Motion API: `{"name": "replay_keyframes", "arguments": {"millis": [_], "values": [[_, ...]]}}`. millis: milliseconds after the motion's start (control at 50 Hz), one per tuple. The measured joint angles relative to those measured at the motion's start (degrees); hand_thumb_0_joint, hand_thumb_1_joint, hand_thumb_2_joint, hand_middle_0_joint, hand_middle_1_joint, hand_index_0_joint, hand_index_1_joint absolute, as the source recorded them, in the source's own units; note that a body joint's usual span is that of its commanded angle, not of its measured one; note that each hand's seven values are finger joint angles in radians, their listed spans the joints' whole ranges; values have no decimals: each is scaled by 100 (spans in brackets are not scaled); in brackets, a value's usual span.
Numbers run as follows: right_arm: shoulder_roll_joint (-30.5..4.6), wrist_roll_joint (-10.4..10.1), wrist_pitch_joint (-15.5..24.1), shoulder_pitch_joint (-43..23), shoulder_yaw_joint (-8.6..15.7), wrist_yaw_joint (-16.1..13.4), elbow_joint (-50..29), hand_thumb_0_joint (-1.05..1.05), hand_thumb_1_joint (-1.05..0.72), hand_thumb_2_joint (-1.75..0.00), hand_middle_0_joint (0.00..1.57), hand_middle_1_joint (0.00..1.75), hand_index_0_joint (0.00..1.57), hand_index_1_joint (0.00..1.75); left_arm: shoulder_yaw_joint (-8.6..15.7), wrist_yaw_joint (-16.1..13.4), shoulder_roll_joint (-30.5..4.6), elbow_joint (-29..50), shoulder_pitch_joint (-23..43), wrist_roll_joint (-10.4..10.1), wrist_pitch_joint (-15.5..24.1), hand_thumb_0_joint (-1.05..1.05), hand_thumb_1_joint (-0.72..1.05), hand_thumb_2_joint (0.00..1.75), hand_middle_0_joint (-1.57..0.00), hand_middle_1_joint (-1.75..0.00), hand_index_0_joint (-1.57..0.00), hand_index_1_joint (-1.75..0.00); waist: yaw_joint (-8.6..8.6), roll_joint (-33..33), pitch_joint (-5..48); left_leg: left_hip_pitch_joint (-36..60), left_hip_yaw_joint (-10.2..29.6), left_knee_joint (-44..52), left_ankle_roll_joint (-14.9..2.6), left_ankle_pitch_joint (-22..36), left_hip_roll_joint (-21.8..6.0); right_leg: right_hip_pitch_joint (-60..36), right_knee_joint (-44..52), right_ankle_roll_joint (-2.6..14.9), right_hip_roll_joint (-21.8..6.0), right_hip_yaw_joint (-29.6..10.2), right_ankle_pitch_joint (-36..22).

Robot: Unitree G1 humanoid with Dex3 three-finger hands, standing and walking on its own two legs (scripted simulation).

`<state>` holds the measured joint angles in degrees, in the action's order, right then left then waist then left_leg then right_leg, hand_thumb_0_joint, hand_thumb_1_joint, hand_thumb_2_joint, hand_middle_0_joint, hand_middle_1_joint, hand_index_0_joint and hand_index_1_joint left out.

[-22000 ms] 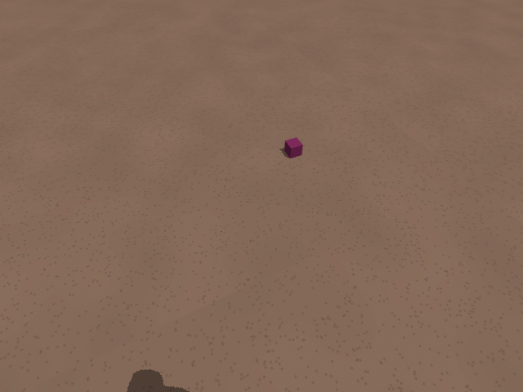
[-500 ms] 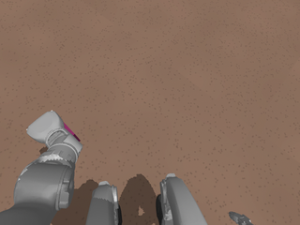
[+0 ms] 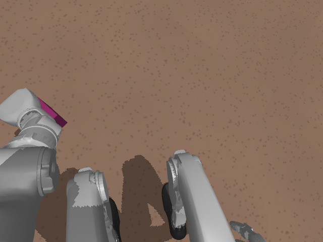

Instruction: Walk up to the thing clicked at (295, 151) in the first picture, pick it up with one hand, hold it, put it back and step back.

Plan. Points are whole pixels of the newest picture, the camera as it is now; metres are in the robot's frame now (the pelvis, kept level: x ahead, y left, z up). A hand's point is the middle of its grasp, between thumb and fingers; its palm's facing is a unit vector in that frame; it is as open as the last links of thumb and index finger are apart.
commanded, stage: crouch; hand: left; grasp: from above
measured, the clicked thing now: (42, 120) +0.47 +0.26 -0.18
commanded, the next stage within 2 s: lower in 0.86 s
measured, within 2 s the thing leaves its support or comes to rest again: neither
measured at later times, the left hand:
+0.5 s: hand (48, 118) +0.48 +0.26 -0.22, palm faces -0.28 -0.31 -0.91, open 10.1 cm
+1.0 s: hand (50, 118) +0.49 +0.26 -0.26, palm faces -0.28 -0.32 -0.91, open 10.1 cm
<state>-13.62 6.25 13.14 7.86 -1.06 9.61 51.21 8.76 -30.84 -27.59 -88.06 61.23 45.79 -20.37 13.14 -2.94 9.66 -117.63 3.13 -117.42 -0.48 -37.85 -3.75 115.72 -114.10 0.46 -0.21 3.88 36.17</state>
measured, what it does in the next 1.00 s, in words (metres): lowers itself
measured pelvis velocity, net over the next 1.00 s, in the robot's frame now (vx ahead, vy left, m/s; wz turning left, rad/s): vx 0.00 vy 0.00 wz -0.03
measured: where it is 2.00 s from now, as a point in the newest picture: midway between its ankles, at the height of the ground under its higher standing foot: (145, 229)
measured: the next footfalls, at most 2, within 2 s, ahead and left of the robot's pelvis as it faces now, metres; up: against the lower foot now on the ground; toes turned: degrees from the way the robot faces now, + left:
none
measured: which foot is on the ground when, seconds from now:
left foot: down 0.00-1.00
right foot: down 0.00-1.00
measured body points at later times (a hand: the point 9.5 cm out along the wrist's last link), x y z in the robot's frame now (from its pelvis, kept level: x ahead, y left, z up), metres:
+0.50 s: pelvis -0.01 -0.01 -0.08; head +0.24 +0.01 +0.30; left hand +0.49 +0.27 -0.17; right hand +0.01 -0.27 -0.20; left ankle +0.08 +0.12 -0.40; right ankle +0.10 -0.12 -0.40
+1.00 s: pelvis +0.00 +0.00 -0.11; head +0.26 +0.02 +0.26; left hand +0.51 +0.27 -0.21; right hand -0.02 -0.26 -0.21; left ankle +0.08 +0.12 -0.40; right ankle +0.10 -0.12 -0.40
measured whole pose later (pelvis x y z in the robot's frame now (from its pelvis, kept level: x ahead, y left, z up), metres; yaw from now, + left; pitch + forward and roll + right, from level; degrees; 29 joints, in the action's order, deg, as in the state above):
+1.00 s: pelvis +0.00 +0.00 -0.11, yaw -2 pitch +35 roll -6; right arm -18.3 10.2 16.4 11.5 -4.5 16.7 49.3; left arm 15.7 -31.4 -39.4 -97.4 71.7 50.9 -18.3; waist 17.3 -1.8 0.1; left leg -133.4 5.3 -136.9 -0.8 -39.2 -3.5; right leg 131.1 -132.6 0.4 -0.2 5.0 36.9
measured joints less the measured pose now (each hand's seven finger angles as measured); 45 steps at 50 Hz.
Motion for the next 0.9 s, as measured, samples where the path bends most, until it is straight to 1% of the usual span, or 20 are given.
{"name": "replay_keyframes", "arguments": {"millis": [100, 160, 240, 340, 500, 560, 700, 780, 900], "values": [[-144, 36, 27, 28, 28, 85, -36, 0, -90, -90, 20, 30, 20, 30, 123, 74, -101, 35, 157, 225, 32, 0, -3, 40, -72, -47, -78, -42, 70, 8, -136, -345, -22, -369, -10, -42, 14, 363, -396, -4, -18, -37, 52], [-206, 61, 48, 68, 37, 129, -69, 0, -90, -90, 20, 30, 20, 30, 191, 77, -182, -21, 261, 280, 9, 0, -3, 41, -72, -47, -78, -42, 103, 12, -203, -500, -31, -537, -7, -62, 8, 541, -584, 3, -16, -54, 70], [-264, 106, 99, 128, 40, 204, -105, 0, -90, -90, 20, 30, 20, 30, 309, 71, -299, -133, 401, 274, 11, 0, -4, 43, -72, -48, -78, -43, 128, 10, -312, -667, -20, -726, 10, -69, 4, 731, -793, 26, -14, -52, 77], [-289, 172, 154, 160, 21, 280, -110, 0, -91, -90, 20, 30, 20, 30, 398, 111, -479, -356, 587, 278, 78, 0, -3, 43, -71, -48, -77, -43, 155, 37, -450, -852, 11, -963, 34, -69, -11, 945, -1039, 57, 0, -34, 59], [-311, 270, 228, 157, -75, 379, -124, 0, -92, -90, 19, 30, 20, 30, 500, 100, -766, -612, 803, 397, 205, 0, -2, 43, -70, -49, -76, -44, 235, 73, -667, -1145, 80, -1352, 36, -52, -21, 1231, -1391, 66, 12, 13, 10], [-319, 298, 252, 157, -121, 406, -124, 0, -92, -90, 19, 30, 20, 30, 525, 83, -851, -697, 857, 407, 235, -1, -2, 44, -69, -50, -75, -45, 266, 72, -716, -1253, 105, -1470, 17, -51, -22, 1317, -1479, 48, 16, 31, -3], [-326, 321, 281, 227, -229, 477, -142, 0, -92, -90, 19, 30, 20, 30, 591, 67, -966, -751, 904, 514, 260, -1, -2, 45, -69, -51, -75, -46, 322, 85, -789, -1408, 140, -1686, -24, -94, -4, 1412, -1641, 2, 7, 52, 39], [-345, 335, 306, 287, -274, 540, -144, 0, -92, -90, 19, 30, 20, 30, 577, 4, -1031, -834, 958, 568, 236, -1, -2, 45, -69, -51, -75, -46, 360, 97, -792, -1482, 152, -1777, -32, -121, 12, 1463, -1721, -9, -4, 58, 75], [-403, 357, 321, 351, -306, 628, -165, 0, -93, -90, 19, 30, 20, 30, 641, -65, -1087, -865, 995, 531, 200, -1, -3, 45, -69, -51, -75, -46, 376, 100, -866, -1544, 183, -1869, -37, -141, 19, 1505, -1790, -18, -5, 82, 92]]}}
